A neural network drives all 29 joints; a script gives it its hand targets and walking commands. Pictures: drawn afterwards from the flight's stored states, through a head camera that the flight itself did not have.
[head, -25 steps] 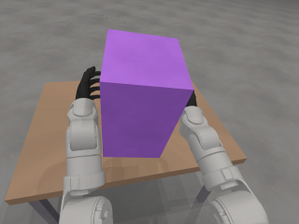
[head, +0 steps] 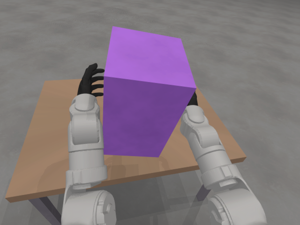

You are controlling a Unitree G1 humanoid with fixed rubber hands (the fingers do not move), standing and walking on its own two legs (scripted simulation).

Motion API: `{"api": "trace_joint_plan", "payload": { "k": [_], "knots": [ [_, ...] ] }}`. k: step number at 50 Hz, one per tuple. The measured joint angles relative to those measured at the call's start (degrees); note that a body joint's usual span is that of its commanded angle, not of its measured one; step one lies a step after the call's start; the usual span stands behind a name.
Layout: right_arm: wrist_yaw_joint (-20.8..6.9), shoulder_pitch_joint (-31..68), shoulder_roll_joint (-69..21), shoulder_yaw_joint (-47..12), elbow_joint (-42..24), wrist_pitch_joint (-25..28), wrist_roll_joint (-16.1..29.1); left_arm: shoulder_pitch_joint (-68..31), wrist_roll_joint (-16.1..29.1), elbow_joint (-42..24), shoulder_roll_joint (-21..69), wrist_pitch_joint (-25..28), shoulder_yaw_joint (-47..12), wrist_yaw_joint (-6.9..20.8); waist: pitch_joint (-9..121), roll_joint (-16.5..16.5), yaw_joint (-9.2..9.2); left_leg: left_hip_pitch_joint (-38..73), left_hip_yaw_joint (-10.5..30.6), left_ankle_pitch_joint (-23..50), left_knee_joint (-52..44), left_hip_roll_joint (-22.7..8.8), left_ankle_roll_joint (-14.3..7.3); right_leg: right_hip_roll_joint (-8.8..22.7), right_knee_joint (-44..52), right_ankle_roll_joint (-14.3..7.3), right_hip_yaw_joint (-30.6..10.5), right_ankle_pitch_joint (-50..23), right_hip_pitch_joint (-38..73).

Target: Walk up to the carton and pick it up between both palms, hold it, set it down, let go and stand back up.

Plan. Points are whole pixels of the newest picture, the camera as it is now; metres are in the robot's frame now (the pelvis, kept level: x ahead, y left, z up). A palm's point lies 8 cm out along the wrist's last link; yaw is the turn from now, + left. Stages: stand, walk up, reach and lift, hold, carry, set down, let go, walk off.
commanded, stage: hold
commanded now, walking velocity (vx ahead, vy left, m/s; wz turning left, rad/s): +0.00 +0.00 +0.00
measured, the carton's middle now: (138, 100) +0.38 +0.02 +0.17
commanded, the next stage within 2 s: none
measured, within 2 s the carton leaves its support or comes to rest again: neither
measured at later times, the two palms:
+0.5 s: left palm (86, 97) +0.36 +0.15 +0.20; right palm (187, 105) +0.36 -0.11 +0.18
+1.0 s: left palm (88, 99) +0.37 +0.14 +0.19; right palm (187, 103) +0.37 -0.11 +0.17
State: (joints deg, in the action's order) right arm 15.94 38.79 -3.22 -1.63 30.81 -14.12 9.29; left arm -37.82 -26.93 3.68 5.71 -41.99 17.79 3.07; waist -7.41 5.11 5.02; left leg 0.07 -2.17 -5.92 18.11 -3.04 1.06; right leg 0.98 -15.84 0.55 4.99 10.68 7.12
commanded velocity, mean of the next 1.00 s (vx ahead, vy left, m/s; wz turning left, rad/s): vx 0.00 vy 0.00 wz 0.00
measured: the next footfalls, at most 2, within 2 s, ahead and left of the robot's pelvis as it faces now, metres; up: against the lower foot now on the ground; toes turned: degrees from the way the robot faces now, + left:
none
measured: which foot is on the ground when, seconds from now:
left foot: down 0.00-1.00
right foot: down 0.00-1.00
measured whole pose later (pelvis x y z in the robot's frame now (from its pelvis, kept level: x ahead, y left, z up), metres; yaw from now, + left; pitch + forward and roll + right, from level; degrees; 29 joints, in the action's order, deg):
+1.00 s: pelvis +0.01 +0.00 +0.00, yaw +1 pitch -12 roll -1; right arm 15.5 37.8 -2.6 -3.0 30.8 -11.5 9.2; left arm -34.4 -25.7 2.1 5.7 -40.8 16.4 2.1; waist -7.5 5.1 5.7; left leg -0.1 -1.4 -6.2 17.8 -2.7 1.3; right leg 1.2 -15.3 0.6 5.8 11.1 7.4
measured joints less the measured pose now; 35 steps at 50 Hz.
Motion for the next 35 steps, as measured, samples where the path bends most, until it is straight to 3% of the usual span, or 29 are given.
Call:
{"api": "trace_joint_plan", "payload": {
  "k": [35],
  "knots": [
    [-0.29,-0.68,0.06,-0.18,-0.14,0.89,-0.48,1.26,0.12,-0.69,0.12,-0.14,-0.72,-0.22,-0.26,0.04,0.04,0.31,0.1,-0.23,0.07,0.18,0.0,0.17,-0.14,0.07,0.11,0.27,0.34]
  ]
}}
